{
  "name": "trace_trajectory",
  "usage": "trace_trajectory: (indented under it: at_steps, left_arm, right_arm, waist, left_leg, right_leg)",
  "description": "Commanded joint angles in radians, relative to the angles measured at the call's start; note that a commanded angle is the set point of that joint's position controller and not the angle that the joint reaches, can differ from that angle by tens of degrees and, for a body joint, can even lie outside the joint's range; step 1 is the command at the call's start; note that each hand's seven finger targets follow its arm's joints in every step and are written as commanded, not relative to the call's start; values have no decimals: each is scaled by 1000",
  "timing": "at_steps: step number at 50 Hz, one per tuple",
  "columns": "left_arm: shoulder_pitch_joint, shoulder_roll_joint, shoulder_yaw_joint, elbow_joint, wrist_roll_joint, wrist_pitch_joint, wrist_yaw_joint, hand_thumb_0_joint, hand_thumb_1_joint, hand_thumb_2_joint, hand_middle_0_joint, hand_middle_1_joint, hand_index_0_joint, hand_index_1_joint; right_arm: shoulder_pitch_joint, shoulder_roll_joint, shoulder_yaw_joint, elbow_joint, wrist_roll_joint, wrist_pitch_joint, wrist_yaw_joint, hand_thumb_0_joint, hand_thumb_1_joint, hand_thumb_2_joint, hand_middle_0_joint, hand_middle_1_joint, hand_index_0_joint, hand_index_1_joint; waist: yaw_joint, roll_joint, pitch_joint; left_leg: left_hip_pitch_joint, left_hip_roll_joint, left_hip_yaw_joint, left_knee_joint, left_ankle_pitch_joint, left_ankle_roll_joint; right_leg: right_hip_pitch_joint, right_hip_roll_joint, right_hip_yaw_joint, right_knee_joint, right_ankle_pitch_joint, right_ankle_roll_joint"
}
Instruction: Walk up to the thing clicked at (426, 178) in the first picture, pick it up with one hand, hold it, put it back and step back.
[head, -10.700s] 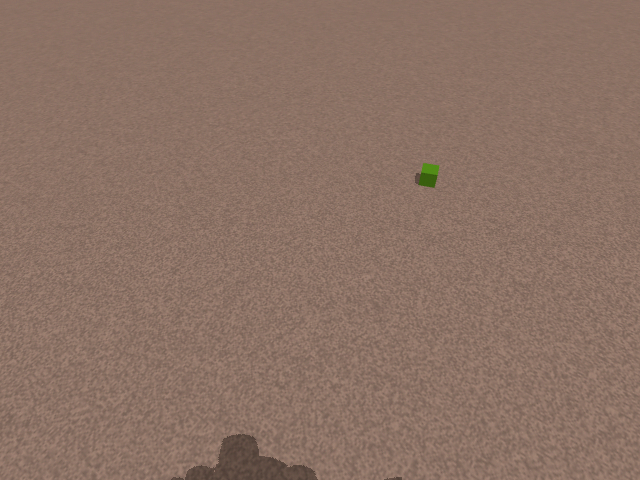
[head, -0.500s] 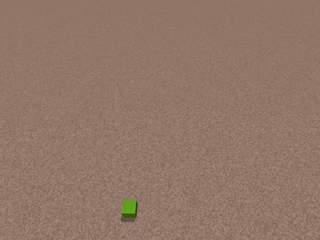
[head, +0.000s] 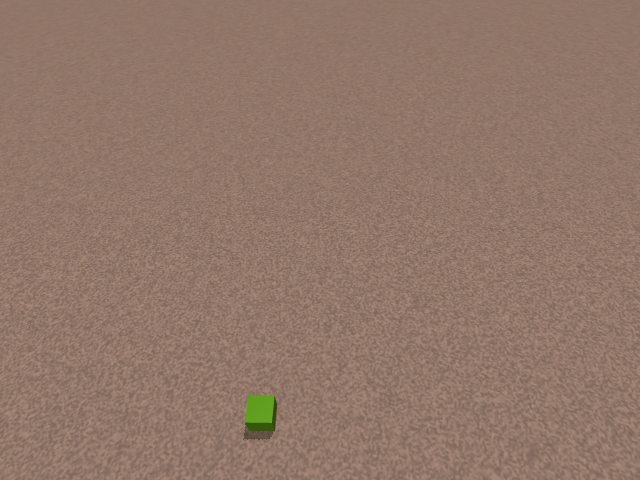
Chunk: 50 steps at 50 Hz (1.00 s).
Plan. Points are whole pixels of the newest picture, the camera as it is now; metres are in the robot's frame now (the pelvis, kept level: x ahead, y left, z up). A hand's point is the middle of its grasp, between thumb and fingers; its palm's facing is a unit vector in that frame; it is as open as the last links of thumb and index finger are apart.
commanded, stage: stand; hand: left
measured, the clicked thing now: (261, 413) +0.45 +0.22 -0.74
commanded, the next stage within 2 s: none
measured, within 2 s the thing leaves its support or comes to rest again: neither
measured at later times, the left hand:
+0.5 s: hand out of the picture +0.05 +0.25 -0.15, palm faces -0.03 -0.94 -0.34, open 7.4 cm
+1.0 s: hand out of the picture +0.04 +0.24 -0.15, palm faces -0.02 -0.94 -0.34, open 7.4 cm
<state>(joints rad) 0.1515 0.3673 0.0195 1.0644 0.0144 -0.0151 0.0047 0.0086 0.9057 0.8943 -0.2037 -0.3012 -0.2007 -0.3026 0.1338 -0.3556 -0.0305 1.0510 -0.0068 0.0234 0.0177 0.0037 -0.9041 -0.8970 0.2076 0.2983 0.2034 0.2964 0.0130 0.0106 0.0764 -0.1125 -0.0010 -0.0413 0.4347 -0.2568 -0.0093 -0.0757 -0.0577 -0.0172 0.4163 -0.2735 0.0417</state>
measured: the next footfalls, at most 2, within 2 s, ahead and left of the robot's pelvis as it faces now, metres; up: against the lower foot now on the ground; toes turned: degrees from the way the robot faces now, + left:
none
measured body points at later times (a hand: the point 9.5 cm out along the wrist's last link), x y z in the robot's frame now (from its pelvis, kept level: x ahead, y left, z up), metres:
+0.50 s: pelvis -0.02 -0.01 +0.01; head -0.01 -0.01 +0.46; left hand +0.06 +0.29 -0.13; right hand +0.05 -0.31 -0.13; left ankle -0.01 +0.13 -0.74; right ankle -0.03 -0.15 -0.74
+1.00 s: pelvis -0.03 -0.01 +0.01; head -0.01 -0.01 +0.46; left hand +0.04 +0.29 -0.13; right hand +0.04 -0.31 -0.13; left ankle -0.01 +0.13 -0.74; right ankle -0.03 -0.15 -0.74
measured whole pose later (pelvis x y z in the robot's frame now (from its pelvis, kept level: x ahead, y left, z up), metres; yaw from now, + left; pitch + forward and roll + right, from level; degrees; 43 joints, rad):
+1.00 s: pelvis -0.03 -0.01 +0.01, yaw +0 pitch -3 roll +0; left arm 0.13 0.35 0.01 1.12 0.01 0.00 -0.01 0.01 0.91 0.89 -0.20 -0.30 -0.20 -0.30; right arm 0.13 -0.36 0.01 1.12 -0.01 0.00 0.00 0.00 -0.90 -0.90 0.21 0.30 0.20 0.30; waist 0.00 0.01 0.07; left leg -0.14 0.02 -0.05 0.35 -0.17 -0.03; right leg -0.10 -0.03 -0.02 0.33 -0.18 0.03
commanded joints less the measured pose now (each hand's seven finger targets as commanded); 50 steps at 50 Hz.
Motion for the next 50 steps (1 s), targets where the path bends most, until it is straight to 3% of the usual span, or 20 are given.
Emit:
trace_trajectory:
  at_steps: [1,6,10,20,24,28,37,44,50]
  left_arm:
    - [-55,194,31,-53,-9,-9,12,0,900,900,-200,-300,-200,-300]
    - [-46,201,32,-36,-6,-10,8,0,900,900,-200,-300,-200,-300]
    - [-54,202,30,-24,-3,-8,5,0,900,900,-200,-300,-200,-300]
    - [-66,196,28,-7,-4,-11,1,0,900,900,-200,-300,-200,-300]
    - [-56,194,27,-3,-6,-15,0,0,900,900,-200,-300,-200,-300]
    - [-65,200,29,-5,-4,-13,0,0,900,900,-200,-300,-200,-300]
    - [-61,207,30,1,-6,-14,-1,0,900,900,-200,-300,-200,-300]
    - [-52,200,28,-1,-6,-16,-1,0,900,900,-200,-300,-200,-300]
    - [-50,199,26,-1,-7,-11,-3,0,900,900,-200,-300,-200,-301]
  right_arm:
    - [-57,-216,-34,-63,1,-41,-22,0,-900,-900,200,300,200,300]
    - [-48,-214,-22,-42,2,-47,-28,0,-900,-900,200,300,200,300]
    - [-56,-212,-17,-31,0,-46,-26,0,-900,-900,200,300,200,300]
    - [-52,-213,-13,-9,-2,-52,-23,0,-900,-900,200,300,200,300]
    - [-54,-211,-13,-4,-1,-52,-22,0,-900,-900,200,300,200,300]
    - [-40,-210,-10,2,-3,-51,-22,0,-900,-900,200,300,200,300]
    - [-29,-210,-9,7,-3,-49,-20,0,-900,-900,200,300,200,300]
    - [-33,-213,-7,4,-1,-51,-22,0,-900,-900,200,300,200,300]
    - [-29,-215,-5,9,-1,-51,-23,0,-900,-900,200,300,200,300]
  waist:
    - [-14,-8,-58]
    - [-15,7,-110]
    - [-13,7,-100]
    - [-18,-4,-87]
    - [-12,-19,-91]
    - [-18,-10,-68]
    - [-18,-26,-67]
    - [-14,-13,-97]
    - [-11,6,-77]
  left_leg:
    - [16,116,-77,-98,347,44]
    - [28,116,-60,-109,336,39]
    - [-2,113,-60,-134,246,36]
    - [-8,116,-66,-141,207,31]
    - [4,119,-71,-133,239,28]
    - [-27,113,-67,-151,159,24]
    - [-26,114,-71,-146,141,26]
    - [-13,120,-69,-128,209,28]
    - [-33,120,-74,-148,161,24]
  right_leg:
    - [-26,-63,52,-87,258,-56]
    - [30,-72,58,-104,282,-56]
    - [27,-70,60,-121,210,-56]
    - [3,-78,71,-141,184,-57]
    - [-3,-76,70,-145,200,-57]
    - [-12,-78,78,-152,148,-59]
    - [-26,-78,83,-159,111,-62]
    - [-12,-78,76,-144,188,-59]
    - [-20,-75,78,-144,133,-62]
